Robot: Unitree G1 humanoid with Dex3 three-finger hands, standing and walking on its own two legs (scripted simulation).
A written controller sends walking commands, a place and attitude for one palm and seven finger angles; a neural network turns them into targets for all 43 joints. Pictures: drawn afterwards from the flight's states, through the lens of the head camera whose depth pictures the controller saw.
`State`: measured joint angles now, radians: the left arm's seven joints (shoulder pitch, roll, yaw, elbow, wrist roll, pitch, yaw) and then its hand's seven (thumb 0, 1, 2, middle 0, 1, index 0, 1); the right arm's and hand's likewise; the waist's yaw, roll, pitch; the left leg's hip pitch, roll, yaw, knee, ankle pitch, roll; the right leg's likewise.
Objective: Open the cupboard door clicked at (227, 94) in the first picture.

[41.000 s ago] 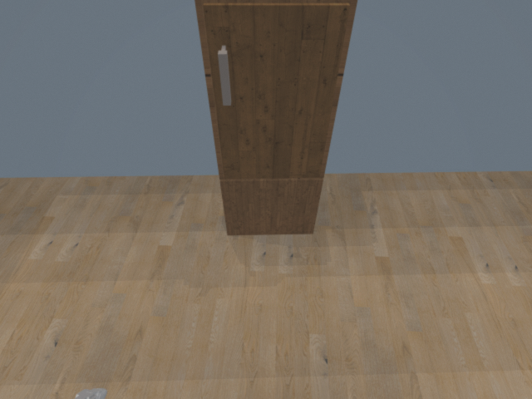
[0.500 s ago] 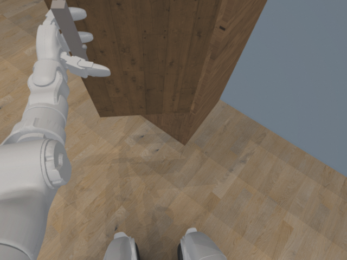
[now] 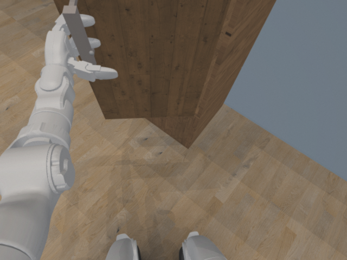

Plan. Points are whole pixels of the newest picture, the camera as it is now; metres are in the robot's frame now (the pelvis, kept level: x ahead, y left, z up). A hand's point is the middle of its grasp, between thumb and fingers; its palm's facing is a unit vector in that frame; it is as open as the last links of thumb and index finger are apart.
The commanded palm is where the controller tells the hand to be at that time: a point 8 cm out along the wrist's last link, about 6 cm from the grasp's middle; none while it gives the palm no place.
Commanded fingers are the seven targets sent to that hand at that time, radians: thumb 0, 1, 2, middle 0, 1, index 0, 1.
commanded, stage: close the thumb around the handle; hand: left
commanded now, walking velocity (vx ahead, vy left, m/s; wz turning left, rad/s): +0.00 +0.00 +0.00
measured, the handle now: (83, 35) +0.60 +0.13 +0.11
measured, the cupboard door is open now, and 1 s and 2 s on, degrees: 42 49 74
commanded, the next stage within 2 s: pull the door open along its arc in 0.54 s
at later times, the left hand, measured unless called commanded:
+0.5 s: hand (91, 51) +0.55 +0.11 +0.11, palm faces -0.05 -1.00 -0.02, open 5.8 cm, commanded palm +0.53 +0.16 +0.11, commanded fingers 0.00 0.90 0.90 -0.40 -1.35 -0.40 -1.35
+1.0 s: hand (92, 66) +0.51 +0.11 +0.11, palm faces -0.07 -1.00 -0.01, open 6.0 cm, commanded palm +0.45 +0.16 +0.11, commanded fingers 0.00 0.90 0.90 -0.40 -1.35 -0.40 -1.35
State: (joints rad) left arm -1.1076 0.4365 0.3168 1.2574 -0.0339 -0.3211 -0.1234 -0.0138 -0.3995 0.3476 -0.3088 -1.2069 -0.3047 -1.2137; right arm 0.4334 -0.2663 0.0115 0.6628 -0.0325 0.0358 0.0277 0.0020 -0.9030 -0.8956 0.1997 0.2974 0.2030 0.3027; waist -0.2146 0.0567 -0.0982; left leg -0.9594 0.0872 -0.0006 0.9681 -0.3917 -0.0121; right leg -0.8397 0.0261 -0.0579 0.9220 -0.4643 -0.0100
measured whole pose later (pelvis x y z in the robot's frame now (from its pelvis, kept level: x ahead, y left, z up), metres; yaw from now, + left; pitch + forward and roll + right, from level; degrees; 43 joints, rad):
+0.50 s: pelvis +0.00 +0.00 +0.00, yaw +0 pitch +22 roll -3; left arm -1.10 0.44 0.33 1.26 -0.03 -0.33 -0.11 0.00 0.71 0.82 -0.38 -1.33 -0.37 -1.34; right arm 0.44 -0.26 0.01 0.66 -0.03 0.04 0.03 0.00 -0.90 -0.90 0.20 0.30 0.20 0.30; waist -0.22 0.06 -0.10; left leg -0.95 0.09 0.01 0.97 -0.39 -0.01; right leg -0.83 0.03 -0.05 0.92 -0.46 -0.01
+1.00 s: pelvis +0.01 +0.00 +0.01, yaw -1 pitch +19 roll -2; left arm -0.81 0.32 0.30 0.99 -0.10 -0.32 -0.12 0.00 0.70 0.74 -0.36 -1.35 -0.34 -1.35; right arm 0.44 -0.26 -0.01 0.62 -0.01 0.07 0.04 0.00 -0.90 -0.90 0.20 0.30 0.20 0.30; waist -0.16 0.06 -0.13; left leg -0.82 0.09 0.04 0.89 -0.39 -0.01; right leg -0.73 0.03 -0.02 0.86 -0.46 -0.01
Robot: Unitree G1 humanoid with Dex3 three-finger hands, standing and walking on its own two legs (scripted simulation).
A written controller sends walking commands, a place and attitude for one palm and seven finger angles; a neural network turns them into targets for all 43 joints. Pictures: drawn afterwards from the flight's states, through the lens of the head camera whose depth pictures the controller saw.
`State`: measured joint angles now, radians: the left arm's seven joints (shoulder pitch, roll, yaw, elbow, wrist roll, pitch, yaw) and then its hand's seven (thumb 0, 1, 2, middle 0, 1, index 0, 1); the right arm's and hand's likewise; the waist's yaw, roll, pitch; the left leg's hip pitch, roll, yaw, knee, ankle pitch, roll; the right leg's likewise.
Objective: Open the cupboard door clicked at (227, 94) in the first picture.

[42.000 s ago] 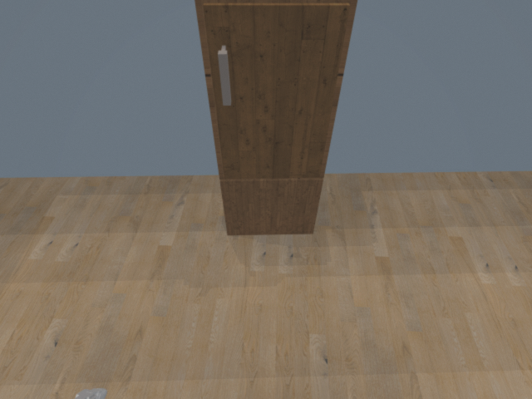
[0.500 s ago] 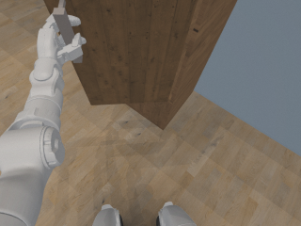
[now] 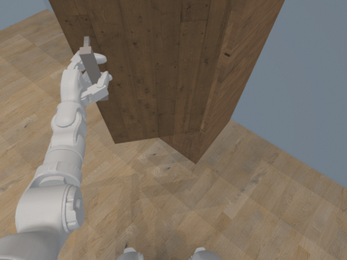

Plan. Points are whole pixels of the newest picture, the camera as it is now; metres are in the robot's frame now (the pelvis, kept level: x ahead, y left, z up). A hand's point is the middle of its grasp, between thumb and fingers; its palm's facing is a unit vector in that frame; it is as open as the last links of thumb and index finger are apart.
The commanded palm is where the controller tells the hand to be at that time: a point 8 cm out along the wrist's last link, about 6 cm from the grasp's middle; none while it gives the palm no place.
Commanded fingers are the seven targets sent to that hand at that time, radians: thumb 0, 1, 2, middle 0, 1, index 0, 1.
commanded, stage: pull the door open along its arc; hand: left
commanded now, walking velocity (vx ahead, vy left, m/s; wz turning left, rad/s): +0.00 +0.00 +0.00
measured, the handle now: (95, 70) +0.55 +0.14 +0.10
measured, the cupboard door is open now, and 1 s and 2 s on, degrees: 49 74 82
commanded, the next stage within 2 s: open thumb and fingers to let go in 1.20 s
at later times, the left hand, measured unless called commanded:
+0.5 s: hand (130, 120) +0.39 +0.06 +0.10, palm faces +0.42 -0.91 -0.01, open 6.0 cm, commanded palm +0.35 +0.10 +0.09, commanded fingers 0.00 0.90 0.90 -0.40 -1.35 -0.40 -1.35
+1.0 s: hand (137, 129) +0.37 +0.04 +0.10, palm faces +0.34 -0.94 +0.02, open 6.1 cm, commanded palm +0.29 +0.08 +0.09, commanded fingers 0.00 0.90 0.90 -0.40 -1.35 -0.40 -1.35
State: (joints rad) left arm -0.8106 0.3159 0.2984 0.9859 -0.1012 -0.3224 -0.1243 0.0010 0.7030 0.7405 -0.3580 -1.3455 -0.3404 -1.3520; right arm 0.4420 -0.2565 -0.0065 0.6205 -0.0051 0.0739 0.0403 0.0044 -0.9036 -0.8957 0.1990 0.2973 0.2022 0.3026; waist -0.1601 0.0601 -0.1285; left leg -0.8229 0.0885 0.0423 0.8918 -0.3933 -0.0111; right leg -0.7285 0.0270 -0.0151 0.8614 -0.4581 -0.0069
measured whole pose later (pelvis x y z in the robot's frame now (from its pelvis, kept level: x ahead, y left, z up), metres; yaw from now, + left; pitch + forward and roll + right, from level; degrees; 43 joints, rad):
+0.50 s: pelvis -0.01 -0.02 +0.01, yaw +4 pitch +11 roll +0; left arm -0.49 -0.12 0.00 0.60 0.07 -0.19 0.60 -0.01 0.70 0.81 -0.34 -1.33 -0.33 -1.33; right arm 0.19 -0.18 -0.02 0.64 -0.08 0.06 0.04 0.01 -0.90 -0.90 0.20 0.30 0.20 0.30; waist -0.05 0.04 -0.13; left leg -0.68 0.06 -0.02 0.85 -0.36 -0.04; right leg -0.57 0.00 -0.08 0.86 -0.48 -0.04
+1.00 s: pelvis -0.01 -0.03 +0.02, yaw +3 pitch +9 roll +1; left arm -0.32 -0.11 -0.05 0.48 0.02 -0.24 0.53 -0.01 0.69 0.74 -0.33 -1.33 -0.33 -1.32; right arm 0.33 -0.22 -0.05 0.67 -0.06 0.05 0.04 0.01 -0.91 -0.90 0.20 0.30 0.20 0.30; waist -0.05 0.05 -0.12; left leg -0.59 0.07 0.02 0.76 -0.33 -0.05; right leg -0.51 0.01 -0.04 0.79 -0.45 -0.04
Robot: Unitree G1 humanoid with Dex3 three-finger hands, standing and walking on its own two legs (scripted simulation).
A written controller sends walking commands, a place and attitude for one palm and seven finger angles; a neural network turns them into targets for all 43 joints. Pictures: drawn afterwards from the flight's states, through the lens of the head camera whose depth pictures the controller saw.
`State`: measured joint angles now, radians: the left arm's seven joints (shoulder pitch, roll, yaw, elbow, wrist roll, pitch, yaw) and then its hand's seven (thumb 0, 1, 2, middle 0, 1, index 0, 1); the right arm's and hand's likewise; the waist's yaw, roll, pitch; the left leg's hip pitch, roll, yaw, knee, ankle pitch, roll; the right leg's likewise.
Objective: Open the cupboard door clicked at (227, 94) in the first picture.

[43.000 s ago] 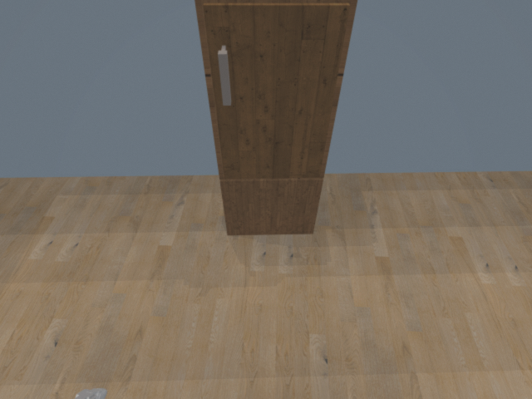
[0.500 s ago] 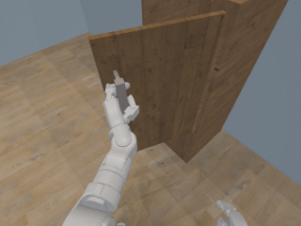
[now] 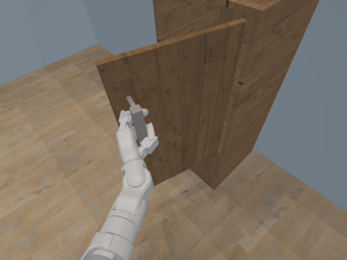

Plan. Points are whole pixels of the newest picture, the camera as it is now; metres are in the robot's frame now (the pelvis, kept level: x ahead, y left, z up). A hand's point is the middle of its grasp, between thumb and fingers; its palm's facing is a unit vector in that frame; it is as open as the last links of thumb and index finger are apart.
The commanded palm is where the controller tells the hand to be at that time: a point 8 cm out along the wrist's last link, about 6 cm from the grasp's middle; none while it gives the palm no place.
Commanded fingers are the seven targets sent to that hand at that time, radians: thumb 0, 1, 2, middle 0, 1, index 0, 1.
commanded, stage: pull the door open along its arc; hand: left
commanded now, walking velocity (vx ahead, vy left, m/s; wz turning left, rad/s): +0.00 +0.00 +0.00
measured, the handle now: (137, 124) +0.42 +0.09 +0.08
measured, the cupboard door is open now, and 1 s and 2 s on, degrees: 74 82 85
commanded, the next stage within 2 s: open thumb and fingers to let go in 0.20 s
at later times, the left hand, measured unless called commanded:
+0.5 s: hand (160, 149) +0.35 +0.03 +0.08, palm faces +0.28 -0.96 -0.04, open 6.7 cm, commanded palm +0.29 +0.06 +0.08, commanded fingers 0.00 0.13 0.57 -0.34 -1.27 -0.34 -1.27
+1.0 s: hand (164, 151) +0.34 +0.03 +0.08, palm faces +0.28 -0.96 -0.03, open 14.5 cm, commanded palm +0.29 +0.06 +0.08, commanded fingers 0.00 -0.50 0.30 -0.18 -0.50 -0.18 -0.50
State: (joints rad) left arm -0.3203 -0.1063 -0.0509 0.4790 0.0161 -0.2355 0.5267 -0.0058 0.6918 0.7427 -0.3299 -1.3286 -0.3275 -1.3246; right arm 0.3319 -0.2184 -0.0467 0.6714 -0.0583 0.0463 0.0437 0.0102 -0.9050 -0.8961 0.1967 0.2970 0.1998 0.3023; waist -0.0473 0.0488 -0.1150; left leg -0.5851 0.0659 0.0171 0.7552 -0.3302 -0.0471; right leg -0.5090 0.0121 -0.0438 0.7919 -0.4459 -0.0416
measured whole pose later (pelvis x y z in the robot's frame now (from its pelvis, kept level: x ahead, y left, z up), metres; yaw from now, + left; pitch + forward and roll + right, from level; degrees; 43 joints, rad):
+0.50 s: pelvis +0.01 -0.01 +0.00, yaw +3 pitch +7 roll +1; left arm -0.17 -0.13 -0.28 0.25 0.04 -0.04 0.58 -0.02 0.53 0.74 -0.37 -1.31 -0.38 -1.33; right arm 0.10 -0.16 0.01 0.58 -0.05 0.08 0.05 0.01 -0.90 -0.90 0.20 0.30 0.20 0.30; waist 0.01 0.04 -0.09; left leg -0.54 0.05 -0.03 0.79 -0.36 -0.06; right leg -0.44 0.00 -0.09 0.81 -0.49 -0.05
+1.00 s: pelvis -0.01 -0.01 +0.00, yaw +2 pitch +7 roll +1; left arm -0.22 -0.14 -0.22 0.35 0.05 -0.13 0.60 -0.01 -0.46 0.32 -0.26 -0.93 -0.25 -0.94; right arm 0.23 -0.20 -0.03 0.66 -0.06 0.05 0.02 0.01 -0.90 -0.90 0.20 0.30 0.20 0.30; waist -0.03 0.05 -0.09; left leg -0.57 0.05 -0.02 0.78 -0.33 -0.05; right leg -0.48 0.00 -0.08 0.82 -0.47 -0.05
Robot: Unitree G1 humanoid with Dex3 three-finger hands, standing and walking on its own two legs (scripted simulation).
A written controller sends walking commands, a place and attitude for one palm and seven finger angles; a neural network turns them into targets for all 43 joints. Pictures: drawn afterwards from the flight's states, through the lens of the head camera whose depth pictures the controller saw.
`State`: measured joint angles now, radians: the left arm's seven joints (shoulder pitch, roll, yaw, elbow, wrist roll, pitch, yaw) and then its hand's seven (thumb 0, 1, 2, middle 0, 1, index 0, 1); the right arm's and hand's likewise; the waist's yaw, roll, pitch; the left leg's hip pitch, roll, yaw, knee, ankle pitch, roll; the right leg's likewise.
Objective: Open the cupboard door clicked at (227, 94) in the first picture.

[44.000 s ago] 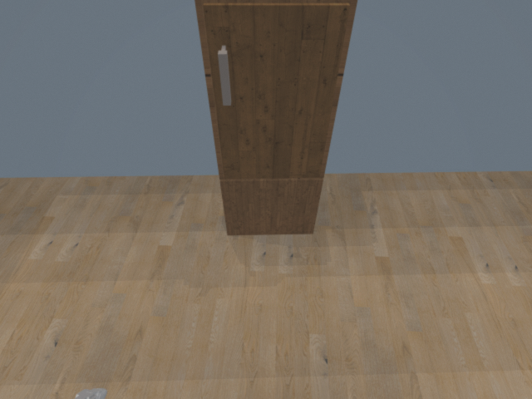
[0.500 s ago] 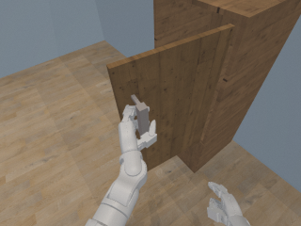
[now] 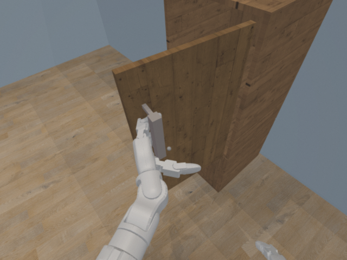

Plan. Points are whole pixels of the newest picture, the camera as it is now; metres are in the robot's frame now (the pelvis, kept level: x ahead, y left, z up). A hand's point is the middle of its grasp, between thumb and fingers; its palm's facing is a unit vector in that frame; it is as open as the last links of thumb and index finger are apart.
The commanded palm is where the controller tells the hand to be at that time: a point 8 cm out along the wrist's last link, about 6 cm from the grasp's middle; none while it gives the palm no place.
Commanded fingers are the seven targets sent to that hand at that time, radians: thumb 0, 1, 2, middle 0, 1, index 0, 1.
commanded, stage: open thumb and fingers to let go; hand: left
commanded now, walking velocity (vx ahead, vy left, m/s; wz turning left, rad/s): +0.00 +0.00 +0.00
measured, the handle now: (153, 132) +0.40 +0.06 +0.08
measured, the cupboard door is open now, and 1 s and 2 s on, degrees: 82 85 85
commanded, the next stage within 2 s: slide the hand sideways off the handle in 0.12 s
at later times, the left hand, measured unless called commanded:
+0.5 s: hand (164, 163) +0.31 +0.03 +0.08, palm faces -0.22 -0.97 +0.02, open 16.3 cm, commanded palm +0.29 +0.07 +0.08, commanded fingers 0.00 -0.50 0.30 -0.15 -0.30 -0.15 -0.30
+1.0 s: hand (149, 178) +0.28 +0.06 +0.08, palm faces -0.17 -0.98 -0.01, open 16.3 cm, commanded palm +0.26 +0.12 +0.08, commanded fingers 0.00 -0.50 0.30 -0.15 -0.30 -0.15 -0.30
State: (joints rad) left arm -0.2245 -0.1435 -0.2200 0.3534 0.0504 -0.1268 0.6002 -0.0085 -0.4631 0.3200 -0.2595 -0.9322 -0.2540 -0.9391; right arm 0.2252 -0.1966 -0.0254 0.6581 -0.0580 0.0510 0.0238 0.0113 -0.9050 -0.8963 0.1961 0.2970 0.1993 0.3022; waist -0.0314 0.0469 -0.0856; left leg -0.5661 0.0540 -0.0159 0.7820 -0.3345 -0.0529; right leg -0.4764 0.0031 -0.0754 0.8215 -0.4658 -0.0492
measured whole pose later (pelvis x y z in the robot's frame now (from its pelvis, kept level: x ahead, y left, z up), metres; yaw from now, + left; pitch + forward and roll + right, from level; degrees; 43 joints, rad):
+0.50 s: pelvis -0.01 +0.02 +0.00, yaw +0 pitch +6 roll +0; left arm -0.18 -0.01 -0.24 0.35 -0.11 -0.23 0.07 -0.01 -0.51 0.30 -0.19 -0.34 -0.14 -0.35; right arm 0.23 -0.21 0.01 0.58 0.01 0.02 0.01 0.01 -0.90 -0.90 0.20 0.30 0.20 0.30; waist -0.02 0.06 -0.06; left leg -0.56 0.03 0.00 0.80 -0.34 -0.03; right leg -0.46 -0.02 -0.06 0.82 -0.46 -0.02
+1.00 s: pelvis +0.00 +0.02 +0.00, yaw -1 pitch +5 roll +1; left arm 0.10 0.05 -0.21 0.05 -0.06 -0.21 0.04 -0.01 -0.50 0.30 -0.15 -0.30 -0.15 -0.30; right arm 0.23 -0.21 0.02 0.52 0.01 -0.01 0.01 0.01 -0.90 -0.90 0.20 0.30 0.20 0.30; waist -0.01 0.04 -0.06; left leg -0.53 0.04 0.02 0.80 -0.36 -0.03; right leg -0.45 -0.01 -0.04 0.83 -0.47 -0.02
